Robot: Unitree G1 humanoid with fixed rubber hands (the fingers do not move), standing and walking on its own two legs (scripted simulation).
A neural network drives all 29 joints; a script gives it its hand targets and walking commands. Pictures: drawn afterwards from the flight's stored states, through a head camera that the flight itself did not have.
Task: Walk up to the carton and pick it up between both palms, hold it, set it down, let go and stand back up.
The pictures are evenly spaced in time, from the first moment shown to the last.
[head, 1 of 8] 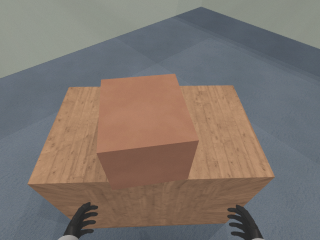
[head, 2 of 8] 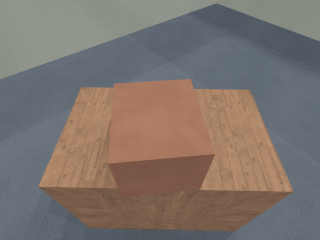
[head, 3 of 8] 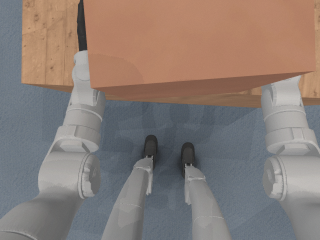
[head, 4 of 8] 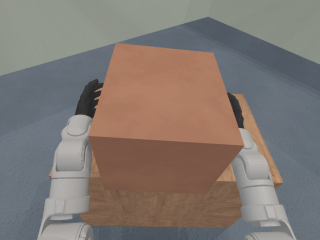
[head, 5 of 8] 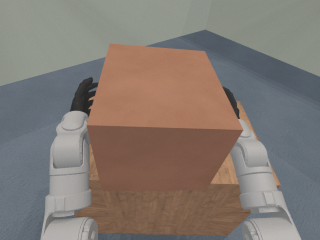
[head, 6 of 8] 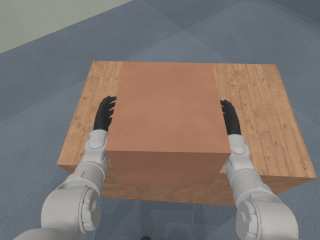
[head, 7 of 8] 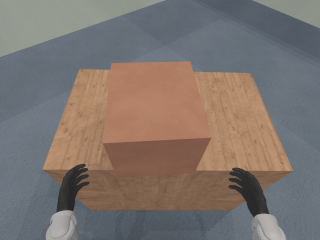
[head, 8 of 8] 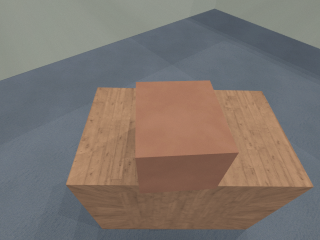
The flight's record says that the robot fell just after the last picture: no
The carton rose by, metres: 0.20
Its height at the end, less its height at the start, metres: +0.00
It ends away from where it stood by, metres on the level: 0.03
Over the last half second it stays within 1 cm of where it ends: yes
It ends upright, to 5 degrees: yes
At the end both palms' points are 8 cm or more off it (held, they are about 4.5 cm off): yes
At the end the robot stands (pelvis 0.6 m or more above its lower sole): yes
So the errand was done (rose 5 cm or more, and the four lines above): yes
